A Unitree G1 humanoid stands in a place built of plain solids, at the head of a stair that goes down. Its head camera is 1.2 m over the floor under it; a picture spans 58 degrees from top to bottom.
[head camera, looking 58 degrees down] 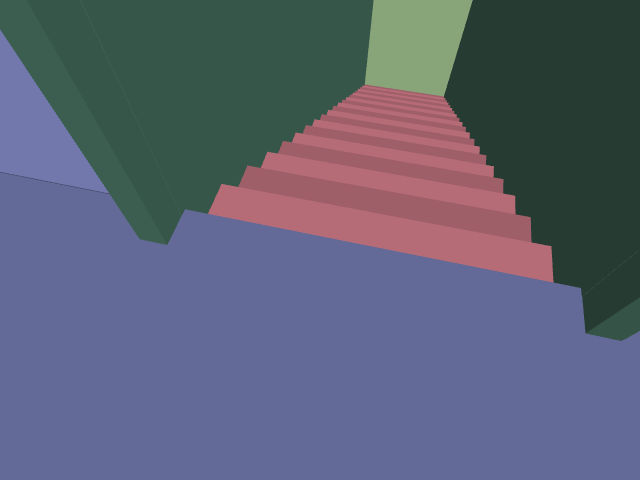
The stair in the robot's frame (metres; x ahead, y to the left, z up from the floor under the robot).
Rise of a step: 0.17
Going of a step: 0.26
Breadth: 1.30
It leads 13 degrees to the right of straight ahead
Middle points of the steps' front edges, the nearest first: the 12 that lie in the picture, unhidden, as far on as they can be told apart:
0.73 -0.17 0.00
0.98 -0.23 -0.17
1.23 -0.29 -0.34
1.48 -0.35 -0.52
1.74 -0.41 -0.69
1.99 -0.47 -0.86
2.24 -0.53 -1.04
2.49 -0.59 -1.21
2.75 -0.65 -1.38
3.00 -0.70 -1.56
3.25 -0.76 -1.73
3.51 -0.82 -1.90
